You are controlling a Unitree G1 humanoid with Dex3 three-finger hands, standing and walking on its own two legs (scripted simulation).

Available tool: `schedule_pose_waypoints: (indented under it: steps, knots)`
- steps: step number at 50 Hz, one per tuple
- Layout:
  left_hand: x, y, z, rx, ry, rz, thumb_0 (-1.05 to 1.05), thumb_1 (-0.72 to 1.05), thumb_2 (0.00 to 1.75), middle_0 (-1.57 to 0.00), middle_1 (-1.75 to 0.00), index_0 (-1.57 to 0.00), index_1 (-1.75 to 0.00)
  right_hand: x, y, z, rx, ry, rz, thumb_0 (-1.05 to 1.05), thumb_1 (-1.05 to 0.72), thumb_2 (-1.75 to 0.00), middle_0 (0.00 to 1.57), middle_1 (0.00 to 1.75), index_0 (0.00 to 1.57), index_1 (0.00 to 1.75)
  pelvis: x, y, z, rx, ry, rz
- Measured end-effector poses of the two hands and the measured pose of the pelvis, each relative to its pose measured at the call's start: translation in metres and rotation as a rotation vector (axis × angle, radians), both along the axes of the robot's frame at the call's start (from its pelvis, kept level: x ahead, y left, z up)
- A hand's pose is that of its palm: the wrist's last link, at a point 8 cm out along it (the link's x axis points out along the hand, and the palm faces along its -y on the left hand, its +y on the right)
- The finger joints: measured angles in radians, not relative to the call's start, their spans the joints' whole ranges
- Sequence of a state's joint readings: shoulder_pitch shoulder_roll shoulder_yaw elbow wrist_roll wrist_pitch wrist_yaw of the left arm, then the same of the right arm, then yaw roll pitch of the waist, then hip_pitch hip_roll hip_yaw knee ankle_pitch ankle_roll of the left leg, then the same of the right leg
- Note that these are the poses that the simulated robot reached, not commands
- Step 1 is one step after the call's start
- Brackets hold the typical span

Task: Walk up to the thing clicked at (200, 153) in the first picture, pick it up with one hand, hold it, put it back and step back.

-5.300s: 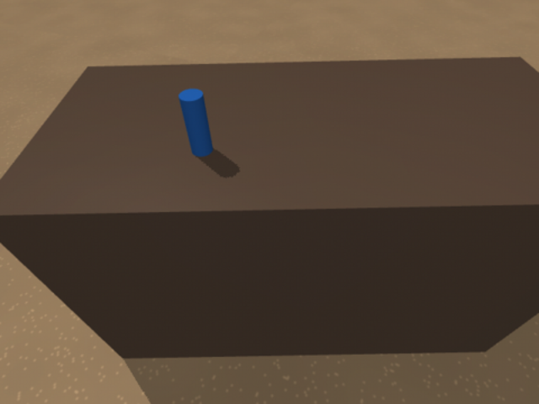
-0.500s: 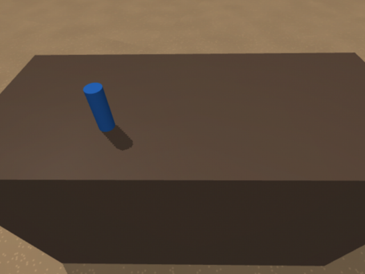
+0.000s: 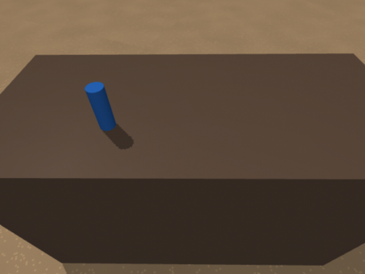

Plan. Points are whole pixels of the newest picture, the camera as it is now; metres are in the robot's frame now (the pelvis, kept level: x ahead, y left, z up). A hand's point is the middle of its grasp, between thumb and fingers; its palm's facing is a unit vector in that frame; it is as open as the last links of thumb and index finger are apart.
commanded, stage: stand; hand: left
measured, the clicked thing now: (101, 107) +0.53 +0.23 +0.08
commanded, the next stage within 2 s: rise first in 0.04 s
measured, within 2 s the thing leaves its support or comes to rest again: neither
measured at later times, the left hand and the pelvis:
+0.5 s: hand (78, 272) +0.17 +0.25 -0.10, palm faces +0.21 -0.92 -0.33, open 13.7 cm; pelvis +0.00 +0.00 -0.01, yaw -1 degrees
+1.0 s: hand (53, 244) +0.19 +0.26 +0.04, palm faces +0.28 -0.88 -0.38, open 17.5 cm; pelvis +0.01 +0.00 -0.01, yaw +0 degrees
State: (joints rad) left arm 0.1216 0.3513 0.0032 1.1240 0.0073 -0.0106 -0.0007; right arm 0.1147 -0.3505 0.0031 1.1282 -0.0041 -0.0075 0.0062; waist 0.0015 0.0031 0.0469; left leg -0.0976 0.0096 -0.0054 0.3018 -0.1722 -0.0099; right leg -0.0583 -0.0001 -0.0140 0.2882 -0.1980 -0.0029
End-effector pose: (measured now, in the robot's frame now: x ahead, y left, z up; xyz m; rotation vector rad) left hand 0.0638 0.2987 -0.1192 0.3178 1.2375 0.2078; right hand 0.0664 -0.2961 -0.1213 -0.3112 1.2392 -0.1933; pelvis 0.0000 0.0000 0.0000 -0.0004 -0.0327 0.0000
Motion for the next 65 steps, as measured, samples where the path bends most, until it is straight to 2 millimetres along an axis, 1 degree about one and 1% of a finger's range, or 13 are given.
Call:
schedule_pose_waypoints:
  steps: [9, 13, 17, 21, 25, 29, 33, 37, 40, 45, 52, 59, 65]
  knots:
    - [-0.002, 0.0, 0.0, -0.003, -0.004, 0.012, 0.01, 0.89, 0.89, -0.2, -0.3, -0.2, -0.3, -0.002, 0.001, -0.001, 0.003, -0.011, -0.017, 0.0, -0.89, -0.89, 0.19, 0.29, 0.19, 0.29, -0.001, 0.001, -0.001, 0.0, 0.012, 0.0]
    - [0.032, -0.01, 0.004, -0.02, -0.188, 0.028, 0.01, 0.8, 0.8, -0.15, -0.22, -0.15, -0.23, 0.03, 0.012, 0.003, 0.021, -0.198, -0.041, 0.01, -0.8, -0.79, 0.14, 0.22, 0.14, 0.21, -0.012, 0.002, -0.006, -0.001, 0.035, -0.002]
    - [0.069, -0.011, 0.013, -0.01, -0.327, 0.044, 0.01, 0.61, 0.61, -0.12, -0.15, -0.11, -0.16, 0.061, 0.017, 0.007, 0.017, -0.303, -0.064, 0.01, -0.6, -0.6, 0.1, 0.14, 0.1, 0.14, -0.018, 0.003, -0.01, -0.003, 0.073, -0.004]
    - [0.087, -0.008, 0.032, 0.007, -0.442, 0.05, 0.01, 0.38, 0.41, -0.1, -0.11, -0.1, -0.11, 0.073, 0.022, 0.016, 0.026, -0.372, -0.077, 0.0, -0.37, -0.41, 0.07, 0.1, 0.07, 0.09, -0.012, 0.004, -0.009, -0.002, 0.085, -0.007]
    - [0.085, -0.003, 0.049, 0.031, -0.504, 0.052, 0.01, 0.14, 0.25, -0.09, -0.08, -0.09, -0.08, 0.07, 0.026, 0.021, 0.035, -0.39, -0.075, 0.0, -0.14, -0.26, 0.06, 0.07, 0.06, 0.07, -0.004, 0.004, -0.008, 0.0, 0.078, -0.01]
    - [0.084, -0.001, 0.064, 0.056, -0.552, 0.046, 0.0, -0.1, 0.15, -0.07, -0.06, -0.08, -0.06, 0.068, 0.038, 0.019, 0.059, -0.386, -0.056, 0.0, 0.08, -0.16, 0.05, 0.06, 0.05, 0.05, 0.001, 0.005, -0.008, 0.0, 0.063, -0.011]
    - [0.09, -0.001, 0.085, 0.082, -0.64, 0.03, 0.0, -0.31, 0.08, -0.07, -0.06, -0.07, -0.05, 0.076, 0.053, 0.022, 0.087, -0.424, -0.024, 0.0, 0.26, -0.1, 0.05, 0.05, 0.05, 0.05, 0.003, 0.005, -0.008, -0.001, 0.046, -0.009]
    - [0.097, 0.001, 0.113, 0.112, -0.751, 0.009, 0.0, -0.43, 0.04, -0.06, -0.05, -0.06, -0.05, 0.087, 0.059, 0.029, 0.101, -0.482, -0.003, -0.01, 0.38, -0.06, 0.05, 0.05, 0.05, 0.05, 0.006, 0.005, -0.007, -0.002, 0.03, -0.008]
    - [0.099, 0.001, 0.135, 0.128, -0.827, -0.019, -0.01, -0.48, 0.02, -0.06, -0.05, -0.06, -0.05, 0.092, 0.058, 0.032, 0.105, -0.506, -0.006, -0.01, 0.43, -0.04, 0.05, 0.05, 0.05, 0.05, 0.008, 0.006, -0.007, -0.001, 0.022, -0.006]
    - [0.097, -0.002, 0.162, 0.144, -0.918, -0.06, -0.01, -0.51, 0.01, -0.05, -0.04, -0.05, -0.04, 0.086, 0.054, 0.028, 0.11, -0.483, -0.012, -0.01, 0.49, -0.02, 0.05, 0.05, 0.05, 0.04, 0.009, 0.006, -0.007, 0.0, 0.008, -0.004]
    - [0.093, -0.003, 0.192, 0.19, -1.017, -0.107, -0.01, -0.53, 0.01, -0.05, -0.04, -0.05, -0.04, 0.079, 0.05, 0.02, 0.112, -0.444, -0.016, -0.01, 0.51, -0.01, 0.05, 0.05, 0.05, 0.04, 0.005, 0.003, -0.007, 0.001, -0.004, 0.001]
    - [0.087, -0.002, 0.222, 0.252, -1.116, -0.15, -0.01, -0.54, 0.0, -0.06, -0.04, -0.05, -0.04, 0.082, 0.045, 0.022, 0.105, -0.469, -0.017, -0.01, 0.51, -0.02, 0.05, 0.05, 0.05, 0.04, 0.002, 0.001, -0.007, 0.003, -0.014, 0.007]
    - [0.081, -0.002, 0.24, 0.29, -1.184, -0.174, -0.01, -0.55, 0.0, -0.06, -0.05, -0.06, -0.04, 0.082, 0.043, 0.023, 0.11, -0.481, -0.012, -0.01, 0.51, -0.02, 0.05, 0.05, 0.05, 0.04, -0.001, -0.001, -0.007, 0.004, -0.018, 0.013]
